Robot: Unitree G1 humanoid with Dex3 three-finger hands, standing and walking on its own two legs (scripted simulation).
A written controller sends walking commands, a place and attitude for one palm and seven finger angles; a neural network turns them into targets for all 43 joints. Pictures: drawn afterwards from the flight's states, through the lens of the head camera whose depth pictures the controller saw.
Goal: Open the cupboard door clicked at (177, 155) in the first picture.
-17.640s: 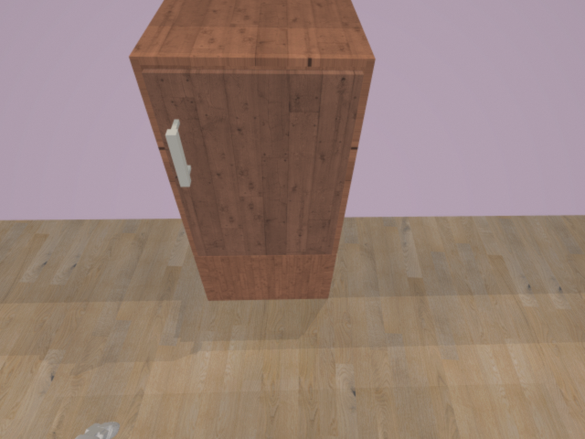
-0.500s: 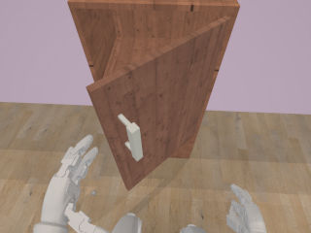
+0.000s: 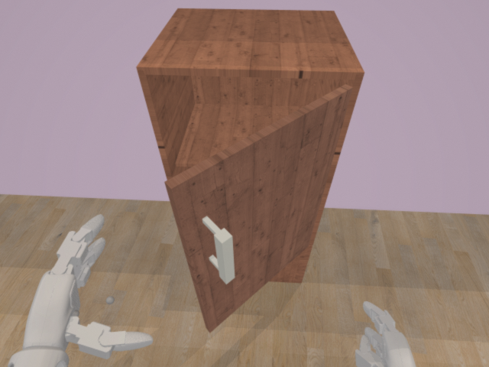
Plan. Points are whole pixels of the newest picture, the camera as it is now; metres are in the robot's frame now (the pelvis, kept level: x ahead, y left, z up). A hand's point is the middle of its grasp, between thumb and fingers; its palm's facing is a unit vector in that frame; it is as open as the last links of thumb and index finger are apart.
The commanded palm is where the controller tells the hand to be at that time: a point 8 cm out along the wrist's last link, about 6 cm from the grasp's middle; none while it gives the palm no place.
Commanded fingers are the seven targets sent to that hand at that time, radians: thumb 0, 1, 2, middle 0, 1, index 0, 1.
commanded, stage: draw the hand back to the body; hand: left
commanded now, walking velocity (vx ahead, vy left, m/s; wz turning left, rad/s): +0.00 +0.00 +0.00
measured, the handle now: (218, 250) +0.32 +0.08 +0.02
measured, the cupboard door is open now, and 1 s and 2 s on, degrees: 44 44 44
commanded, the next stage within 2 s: step back with the hand held close in 0.92 s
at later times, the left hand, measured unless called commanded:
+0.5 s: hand (50, 240) +0.22 +0.25 +0.18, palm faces +0.42 -0.81 -0.41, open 9.6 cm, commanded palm +0.17 +0.29 +0.21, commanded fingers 0.00 0.87 0.88 -0.20 -0.30 -0.20 -0.30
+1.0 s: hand (56, 235) +0.22 +0.24 +0.19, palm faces +0.43 -0.81 -0.41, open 7.5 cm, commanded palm +0.17 +0.28 +0.21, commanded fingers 0.00 0.90 0.90 -0.20 -0.30 -0.20 -0.30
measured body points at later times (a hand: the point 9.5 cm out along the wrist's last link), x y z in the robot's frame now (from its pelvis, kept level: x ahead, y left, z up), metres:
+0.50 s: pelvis +0.03 +0.00 +0.04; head +0.01 -0.02 +0.49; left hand +0.19 +0.29 +0.20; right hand +0.22 -0.22 -0.04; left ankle +0.02 +0.11 -0.70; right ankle -0.02 -0.12 -0.70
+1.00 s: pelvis +0.02 -0.02 +0.04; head +0.01 -0.04 +0.49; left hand +0.19 +0.28 +0.22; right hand +0.21 -0.24 -0.04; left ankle +0.02 +0.11 -0.70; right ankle -0.02 -0.12 -0.70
